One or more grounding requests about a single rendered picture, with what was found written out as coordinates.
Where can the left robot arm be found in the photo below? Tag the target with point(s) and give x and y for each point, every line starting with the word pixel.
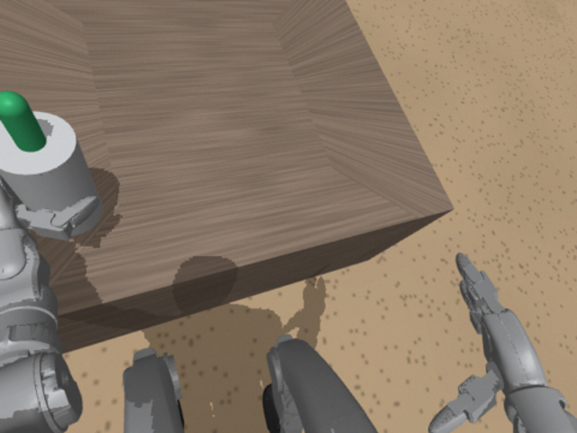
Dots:
pixel 37 391

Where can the right robot hand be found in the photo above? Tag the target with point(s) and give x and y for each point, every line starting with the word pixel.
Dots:
pixel 512 361

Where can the left robot hand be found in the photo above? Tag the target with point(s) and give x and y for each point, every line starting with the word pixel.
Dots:
pixel 45 222

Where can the right robot foot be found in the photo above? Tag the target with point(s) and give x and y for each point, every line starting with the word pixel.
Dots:
pixel 270 413

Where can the right robot arm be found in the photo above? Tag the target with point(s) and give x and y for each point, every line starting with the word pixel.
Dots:
pixel 539 409

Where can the bottle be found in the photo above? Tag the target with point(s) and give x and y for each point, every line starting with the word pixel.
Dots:
pixel 41 160

